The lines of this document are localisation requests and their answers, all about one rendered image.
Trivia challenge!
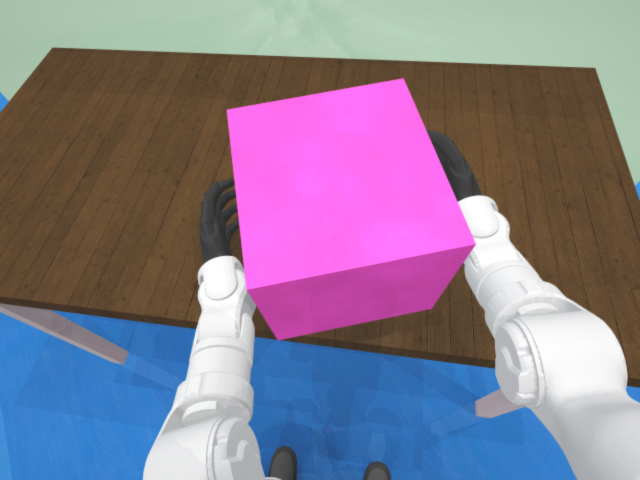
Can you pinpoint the robot left foot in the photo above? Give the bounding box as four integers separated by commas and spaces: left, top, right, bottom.
269, 446, 297, 480

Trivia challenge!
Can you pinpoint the left robot forearm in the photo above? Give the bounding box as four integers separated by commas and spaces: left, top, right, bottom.
143, 256, 256, 480

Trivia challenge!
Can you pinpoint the robot right upper arm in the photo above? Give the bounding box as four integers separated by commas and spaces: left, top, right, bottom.
495, 311, 640, 480

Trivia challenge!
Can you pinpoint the left robot hand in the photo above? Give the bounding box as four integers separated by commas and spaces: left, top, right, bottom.
199, 179, 239, 263

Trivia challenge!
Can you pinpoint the robot left upper arm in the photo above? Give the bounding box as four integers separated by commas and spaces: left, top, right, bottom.
144, 415, 265, 480

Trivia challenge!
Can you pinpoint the right robot hand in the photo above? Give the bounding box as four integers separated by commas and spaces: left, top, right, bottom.
427, 130, 483, 202

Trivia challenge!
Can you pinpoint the table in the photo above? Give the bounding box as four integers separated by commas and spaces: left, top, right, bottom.
0, 48, 640, 418

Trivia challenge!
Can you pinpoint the carton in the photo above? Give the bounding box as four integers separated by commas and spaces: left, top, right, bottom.
227, 78, 476, 340

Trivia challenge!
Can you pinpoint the right robot forearm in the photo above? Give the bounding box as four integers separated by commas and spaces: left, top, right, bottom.
458, 195, 627, 387

